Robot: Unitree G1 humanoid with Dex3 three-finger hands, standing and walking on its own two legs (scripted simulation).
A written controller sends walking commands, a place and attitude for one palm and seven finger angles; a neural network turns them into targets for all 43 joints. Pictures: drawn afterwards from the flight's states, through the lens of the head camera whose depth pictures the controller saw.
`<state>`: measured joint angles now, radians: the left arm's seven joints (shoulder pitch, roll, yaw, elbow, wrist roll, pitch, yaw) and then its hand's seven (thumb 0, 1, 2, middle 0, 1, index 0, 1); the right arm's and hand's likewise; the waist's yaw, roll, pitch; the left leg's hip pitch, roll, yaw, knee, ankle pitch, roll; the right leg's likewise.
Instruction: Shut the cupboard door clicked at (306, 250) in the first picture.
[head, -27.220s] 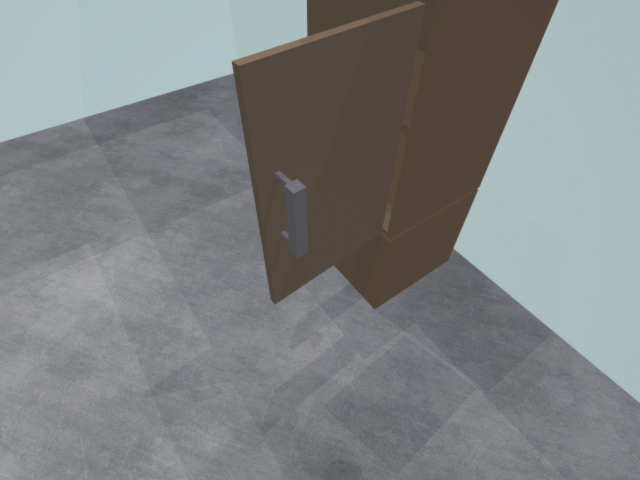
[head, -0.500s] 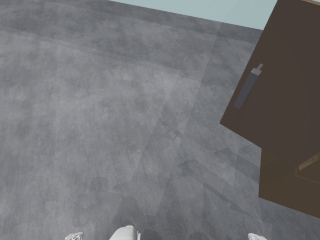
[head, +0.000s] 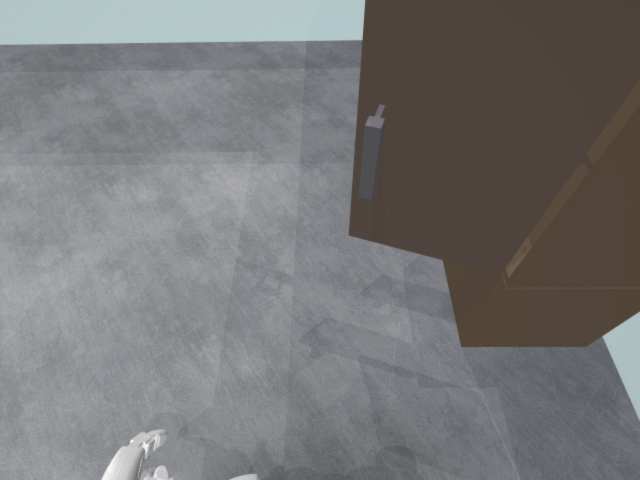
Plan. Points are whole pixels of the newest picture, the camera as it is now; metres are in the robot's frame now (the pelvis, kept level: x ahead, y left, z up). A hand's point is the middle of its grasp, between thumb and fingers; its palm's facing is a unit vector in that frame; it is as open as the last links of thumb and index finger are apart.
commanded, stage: turn to face it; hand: left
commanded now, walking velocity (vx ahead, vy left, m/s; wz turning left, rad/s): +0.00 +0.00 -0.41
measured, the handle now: (373, 153) +0.65 -0.07 -0.02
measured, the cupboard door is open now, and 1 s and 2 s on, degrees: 71 71 71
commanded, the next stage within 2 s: take the last steps up to it in 0.38 s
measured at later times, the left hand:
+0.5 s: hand (181, 472) +0.14 +0.21 -0.15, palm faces -0.17 -0.97 -0.19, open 7.4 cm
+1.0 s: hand (225, 467) +0.15 +0.15 -0.18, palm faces -0.25 -0.96 -0.13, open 7.4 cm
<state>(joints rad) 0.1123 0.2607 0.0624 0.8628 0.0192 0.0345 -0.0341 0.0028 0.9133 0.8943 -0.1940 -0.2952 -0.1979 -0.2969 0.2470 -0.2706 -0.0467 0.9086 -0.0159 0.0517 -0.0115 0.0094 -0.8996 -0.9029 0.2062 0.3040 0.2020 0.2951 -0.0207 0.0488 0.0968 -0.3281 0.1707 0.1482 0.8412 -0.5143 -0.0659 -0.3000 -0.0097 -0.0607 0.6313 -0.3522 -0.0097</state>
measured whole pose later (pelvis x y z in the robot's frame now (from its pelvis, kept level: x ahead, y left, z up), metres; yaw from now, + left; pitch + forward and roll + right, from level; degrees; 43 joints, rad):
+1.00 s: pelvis +0.11 -0.02 +0.00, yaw -17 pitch +0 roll -1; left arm 0.31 0.19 0.05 1.07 0.02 0.02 -0.01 0.00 0.91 0.89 -0.20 -0.30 -0.20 -0.30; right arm 0.25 -0.18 -0.02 0.99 -0.04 -0.03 -0.01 0.01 -0.90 -0.90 0.20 0.30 0.20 0.29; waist 0.00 -0.05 0.04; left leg -0.35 0.07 0.14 0.64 -0.27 0.03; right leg -0.21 0.02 -0.02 0.76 -0.52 -0.03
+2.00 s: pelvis +0.16 -0.04 +0.02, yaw -19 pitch -1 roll +1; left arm 0.32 0.20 -0.01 1.02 0.02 0.02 0.02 0.00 0.91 0.89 -0.20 -0.30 -0.20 -0.30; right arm 0.22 -0.20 -0.01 0.92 -0.01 -0.01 -0.01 -0.01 -0.93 -0.90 0.21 0.30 0.20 0.29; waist 0.02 0.04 0.03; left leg -0.17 -0.04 0.14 0.48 -0.29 0.06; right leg -0.29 -0.06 0.03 0.53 -0.23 0.04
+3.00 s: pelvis +0.13 -0.09 -0.03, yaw -14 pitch +9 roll +2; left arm 0.30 0.16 0.15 0.26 -0.24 -0.57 -0.24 0.00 0.92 0.89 -0.29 -0.40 -0.29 -0.40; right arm 0.20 -0.26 -0.07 0.66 0.00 -0.33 0.00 0.02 -0.91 -0.90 0.20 0.30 0.20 0.29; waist -0.02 -0.04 -0.11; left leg -0.62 0.01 0.04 0.93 -0.46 -0.02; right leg -0.71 -0.05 -0.06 0.96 -0.42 -0.03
